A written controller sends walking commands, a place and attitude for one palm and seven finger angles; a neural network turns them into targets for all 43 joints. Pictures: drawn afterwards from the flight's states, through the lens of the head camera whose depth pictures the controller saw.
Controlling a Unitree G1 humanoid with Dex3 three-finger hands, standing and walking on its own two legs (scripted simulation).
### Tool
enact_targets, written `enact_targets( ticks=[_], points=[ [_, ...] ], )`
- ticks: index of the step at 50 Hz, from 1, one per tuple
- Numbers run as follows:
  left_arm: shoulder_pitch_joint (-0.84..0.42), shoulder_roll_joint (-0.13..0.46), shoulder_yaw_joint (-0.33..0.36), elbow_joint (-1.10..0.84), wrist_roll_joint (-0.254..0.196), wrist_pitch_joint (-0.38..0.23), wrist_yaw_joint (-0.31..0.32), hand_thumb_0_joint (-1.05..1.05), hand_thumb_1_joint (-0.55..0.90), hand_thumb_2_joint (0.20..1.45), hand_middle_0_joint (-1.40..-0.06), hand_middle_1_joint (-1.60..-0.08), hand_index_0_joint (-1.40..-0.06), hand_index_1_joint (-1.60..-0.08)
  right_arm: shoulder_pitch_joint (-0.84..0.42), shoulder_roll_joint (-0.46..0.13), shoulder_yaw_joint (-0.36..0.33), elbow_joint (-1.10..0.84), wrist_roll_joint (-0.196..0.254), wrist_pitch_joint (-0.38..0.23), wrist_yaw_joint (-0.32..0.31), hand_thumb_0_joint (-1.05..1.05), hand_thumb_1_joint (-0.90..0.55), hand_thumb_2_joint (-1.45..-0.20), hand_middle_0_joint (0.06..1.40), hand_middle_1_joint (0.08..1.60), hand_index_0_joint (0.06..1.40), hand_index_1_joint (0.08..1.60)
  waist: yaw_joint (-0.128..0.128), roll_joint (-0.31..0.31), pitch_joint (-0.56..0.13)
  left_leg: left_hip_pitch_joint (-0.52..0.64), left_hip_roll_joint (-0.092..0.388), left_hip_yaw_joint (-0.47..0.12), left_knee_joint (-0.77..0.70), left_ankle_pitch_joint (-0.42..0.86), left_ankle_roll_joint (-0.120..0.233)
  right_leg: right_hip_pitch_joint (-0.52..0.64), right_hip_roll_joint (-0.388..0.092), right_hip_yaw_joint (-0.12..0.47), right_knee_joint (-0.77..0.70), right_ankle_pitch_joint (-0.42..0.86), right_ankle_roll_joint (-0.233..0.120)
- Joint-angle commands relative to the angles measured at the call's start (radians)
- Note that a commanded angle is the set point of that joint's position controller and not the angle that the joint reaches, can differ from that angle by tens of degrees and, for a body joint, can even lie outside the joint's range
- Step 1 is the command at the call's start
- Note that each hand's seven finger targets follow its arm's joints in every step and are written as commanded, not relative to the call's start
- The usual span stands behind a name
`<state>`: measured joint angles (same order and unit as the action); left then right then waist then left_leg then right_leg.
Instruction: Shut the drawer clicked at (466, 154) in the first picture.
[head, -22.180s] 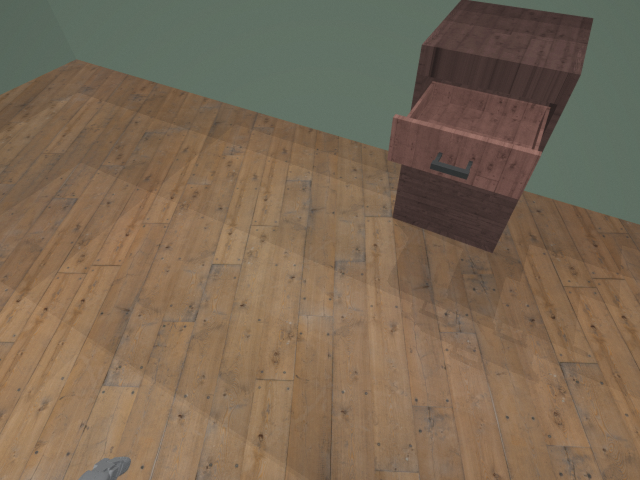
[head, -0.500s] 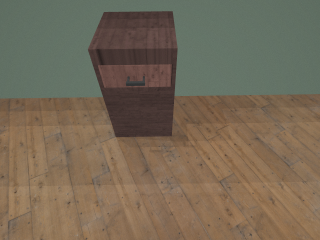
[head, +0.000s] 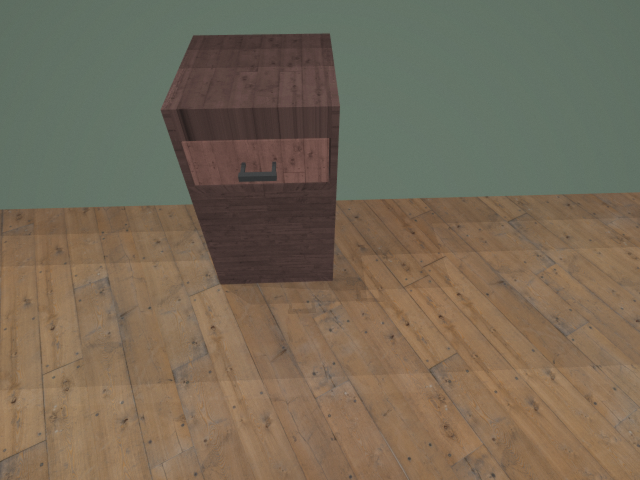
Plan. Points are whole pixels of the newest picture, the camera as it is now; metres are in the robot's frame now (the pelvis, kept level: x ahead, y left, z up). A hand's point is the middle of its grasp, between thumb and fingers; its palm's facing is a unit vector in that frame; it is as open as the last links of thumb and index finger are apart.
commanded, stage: look to check the result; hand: left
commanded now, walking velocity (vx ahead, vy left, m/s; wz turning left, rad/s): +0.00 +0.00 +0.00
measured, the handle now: (258, 171) +0.88 +0.21 -0.20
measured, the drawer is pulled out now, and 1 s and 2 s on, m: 0.00 0.00 0.00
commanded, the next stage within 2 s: stand and wait in 1.24 s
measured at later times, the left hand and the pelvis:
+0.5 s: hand out of the picture +0.00 +0.16 -0.17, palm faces +0.02 -0.98 -0.19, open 7.4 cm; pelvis +0.01 +0.00 +0.00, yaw +0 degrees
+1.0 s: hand out of the picture +0.01 +0.16 -0.17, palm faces +0.02 -0.98 -0.20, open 7.4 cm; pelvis +0.02 -0.01 +0.00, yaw +0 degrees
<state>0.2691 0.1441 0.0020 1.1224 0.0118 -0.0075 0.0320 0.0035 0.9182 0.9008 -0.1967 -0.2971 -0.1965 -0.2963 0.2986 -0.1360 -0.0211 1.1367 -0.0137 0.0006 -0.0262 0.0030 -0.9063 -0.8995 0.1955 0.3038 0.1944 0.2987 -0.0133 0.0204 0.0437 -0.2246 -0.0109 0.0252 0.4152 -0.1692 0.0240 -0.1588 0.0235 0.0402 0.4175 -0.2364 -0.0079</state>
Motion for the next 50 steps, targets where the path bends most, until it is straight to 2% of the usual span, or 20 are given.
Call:
enact_targets(
  ticks=[1,4,7,8,14,17,21,38,46,50],
  points=[
    [0.074,0.108,0.021,-0.02,-0.003,-0.011,0.009,0.0,0.9,0.9,-0.2,-0.3,-0.2,-0.3,0.067,-0.089,-0.018,-0.026,0.002,-0.013,-0.01,0.0,-0.9,-0.9,0.2,0.3,0.2,0.3,0.004,-0.011,0.026,0.06,0.098,-0.102,-0.07,0.023,0.015,-0.097,-0.091,0.076,-0.102,0.019,-0.042],
    [0.073,0.107,0.021,-0.014,-0.003,-0.011,0.008,0.0,0.9,0.9,-0.2,-0.3,-0.2,-0.3,0.067,-0.089,-0.016,-0.023,0.001,-0.016,-0.011,0.0,-0.9,-0.9,0.2,0.3,0.2,0.3,0.003,-0.01,0.01,0.076,0.101,-0.097,-0.071,0.043,0.014,-0.085,-0.095,0.069,-0.1,0.04,-0.039],
    [0.074,0.103,0.021,-0.012,-0.002,-0.011,0.01,0.0,0.9,0.9,-0.2,-0.3,-0.2,-0.3,0.063,-0.087,-0.016,-0.022,0.002,-0.016,-0.012,0.0,-0.9,-0.9,0.2,0.3,0.2,0.3,0.003,-0.027,0.027,0.074,0.104,-0.098,-0.073,0.056,0.016,-0.089,-0.095,0.069,-0.1,0.05,-0.038],
    [0.075,0.102,0.019,-0.01,-0.003,-0.012,0.01,0.0,0.9,0.9,-0.2,-0.3,-0.2,-0.3,0.062,-0.09,-0.015,-0.02,0.002,-0.016,-0.012,0.0,-0.9,-0.9,0.2,0.3,0.2,0.3,0.002,-0.014,0.02,0.08,0.103,-0.098,-0.071,0.061,0.015,-0.085,-0.093,0.074,-0.1,0.054,-0.038],
    [0.078,0.101,0.018,-0.004,-0.002,-0.009,0.009,0.0,0.9,0.9,-0.2,-0.3,-0.2,-0.3,0.054,-0.09,-0.015,-0.018,0.002,-0.012,-0.011,0.0,-0.9,-0.9,0.2,0.3,0.2,0.3,0.002,-0.013,0.045,0.074,0.103,-0.099,-0.086,0.007,0.014,-0.102,-0.091,0.074,-0.109,0.012,-0.038],
    [0.079,0.101,0.019,-0.004,-0.002,-0.013,0.01,0.0,0.9,0.9,-0.2,-0.3,-0.2,-0.3,0.052,-0.093,-0.015,-0.019,0.002,-0.016,-0.012,0.0,-0.9,-0.9,0.2,0.3,0.2,0.3,0.002,-0.022,0.015,0.091,0.103,-0.097,-0.075,0.05,0.015,-0.084,-0.094,0.074,-0.104,0.048,-0.037],
    [0.082,0.102,0.02,-0.003,-0.001,-0.013,0.01,0.0,0.9,0.9,-0.2,-0.3,-0.2,-0.3,0.048,-0.095,-0.015,-0.019,0.005,-0.018,-0.014,0.0,-0.9,-0.9,0.2,0.3,0.2,0.3,0.004,-0.019,0.019,0.092,0.106,-0.096,-0.07,0.083,0.016,-0.079,-0.094,0.074,-0.101,0.077,-0.035],
    [0.069,0.107,0.024,-0.006,-0.002,-0.014,0.009,0.0,0.9,0.9,-0.2,-0.3,-0.2,-0.3,0.046,-0.098,-0.013,-0.012,0.002,-0.018,-0.013,0.0,-0.9,-0.9,0.2,0.3,0.2,0.3,0.004,-0.017,0.034,0.086,0.104,-0.092,-0.081,0.061,0.011,-0.075,-0.095,0.072,-0.112,0.055,-0.036],
    [0.076,0.114,0.024,-0.006,-0.003,-0.017,0.011,0.0,0.9,0.9,-0.2,-0.3,-0.2,-0.3,0.042,-0.101,-0.016,-0.011,0.004,-0.019,-0.014,0.0,-0.9,-0.9,0.2,0.3,0.2,0.3,0.006,-0.024,0.009,0.104,0.103,-0.089,-0.066,0.105,0.011,-0.059,-0.099,0.075,-0.107,0.111,-0.037],
    [0.07,0.114,0.024,-0.004,-0.004,-0.017,0.011,0.0,0.9,0.9,-0.2,-0.3,-0.2,-0.3,0.043,-0.1,-0.013,-0.007,0.003,-0.019,-0.015,0.0,-0.9,-0.9,0.2,0.3,0.2,0.3,0.005,-0.023,0.019,0.099,0.103,-0.089,-0.072,0.102,0.01,-0.056,-0.099,0.074,-0.11,0.11,-0.037]
  ],
)
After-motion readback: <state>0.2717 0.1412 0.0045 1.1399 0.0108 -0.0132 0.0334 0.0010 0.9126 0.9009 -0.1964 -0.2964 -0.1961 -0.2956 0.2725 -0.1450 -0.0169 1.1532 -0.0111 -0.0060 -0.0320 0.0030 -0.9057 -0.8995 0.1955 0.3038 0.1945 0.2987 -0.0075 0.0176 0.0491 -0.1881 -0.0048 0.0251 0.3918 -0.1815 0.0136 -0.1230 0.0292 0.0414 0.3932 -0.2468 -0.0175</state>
